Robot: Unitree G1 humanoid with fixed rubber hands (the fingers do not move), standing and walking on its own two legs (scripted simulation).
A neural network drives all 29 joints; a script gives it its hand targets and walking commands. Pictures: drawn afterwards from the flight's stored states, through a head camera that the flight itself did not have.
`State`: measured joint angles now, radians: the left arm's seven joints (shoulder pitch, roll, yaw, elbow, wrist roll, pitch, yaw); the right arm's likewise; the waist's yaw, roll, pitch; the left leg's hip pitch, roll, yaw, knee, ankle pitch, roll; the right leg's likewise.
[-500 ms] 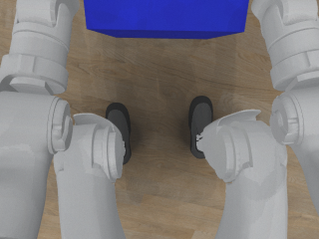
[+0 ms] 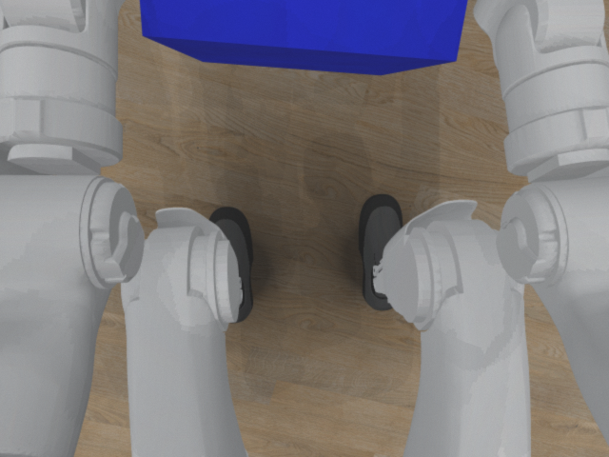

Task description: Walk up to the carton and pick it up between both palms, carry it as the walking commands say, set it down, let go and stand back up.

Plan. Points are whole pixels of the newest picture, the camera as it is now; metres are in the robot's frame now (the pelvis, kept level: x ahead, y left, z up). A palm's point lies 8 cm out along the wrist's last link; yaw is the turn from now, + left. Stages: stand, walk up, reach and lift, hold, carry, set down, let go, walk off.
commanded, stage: reach and lift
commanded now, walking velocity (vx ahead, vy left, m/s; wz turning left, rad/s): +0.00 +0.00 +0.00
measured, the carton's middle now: out of the picture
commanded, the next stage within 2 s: none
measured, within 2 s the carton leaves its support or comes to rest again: neither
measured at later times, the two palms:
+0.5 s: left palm out of the picture +0.57 +0.16 -0.05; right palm out of the picture +0.54 -0.17 -0.06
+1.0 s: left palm out of the picture +0.55 +0.16 +0.02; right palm out of the picture +0.52 -0.17 +0.00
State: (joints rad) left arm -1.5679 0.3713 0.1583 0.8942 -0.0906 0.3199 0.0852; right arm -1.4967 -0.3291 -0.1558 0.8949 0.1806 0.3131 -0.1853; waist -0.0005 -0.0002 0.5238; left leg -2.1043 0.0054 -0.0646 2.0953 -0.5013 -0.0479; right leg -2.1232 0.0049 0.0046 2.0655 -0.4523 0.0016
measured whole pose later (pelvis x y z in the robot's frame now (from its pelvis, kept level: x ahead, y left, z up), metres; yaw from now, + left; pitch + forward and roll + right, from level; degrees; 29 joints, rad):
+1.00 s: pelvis -0.01 +0.01 +0.09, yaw -1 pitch +21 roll -2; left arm -1.35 0.23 0.30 0.61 0.05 0.44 0.05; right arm -1.27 -0.20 -0.34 0.58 0.04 0.47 -0.14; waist 0.00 0.02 0.52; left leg -1.71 -0.03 -0.09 1.84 -0.50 -0.04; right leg -1.71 0.03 0.00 1.79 -0.45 0.03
